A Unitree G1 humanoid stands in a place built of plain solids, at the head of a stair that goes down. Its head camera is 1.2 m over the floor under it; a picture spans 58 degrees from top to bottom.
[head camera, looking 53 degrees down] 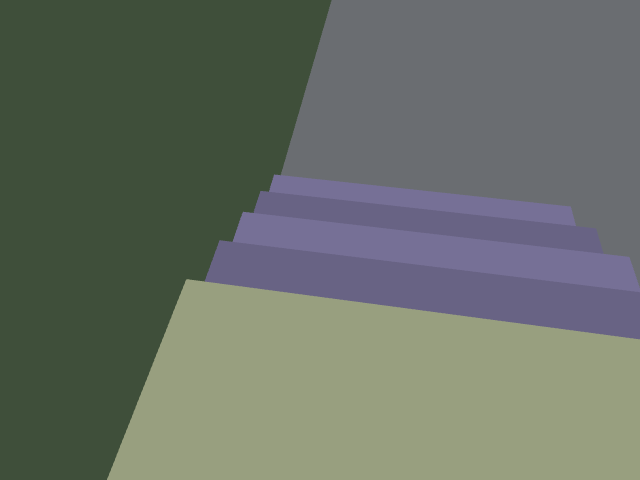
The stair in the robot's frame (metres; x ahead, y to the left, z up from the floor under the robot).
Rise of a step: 0.15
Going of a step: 0.28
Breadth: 1.68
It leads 9 degrees to the right of straight ahead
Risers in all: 5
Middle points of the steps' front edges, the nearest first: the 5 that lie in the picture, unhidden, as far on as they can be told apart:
0.62 -0.39 0.00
0.89 -0.43 -0.15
1.17 -0.48 -0.30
1.44 -0.52 -0.45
1.71 -0.56 -0.60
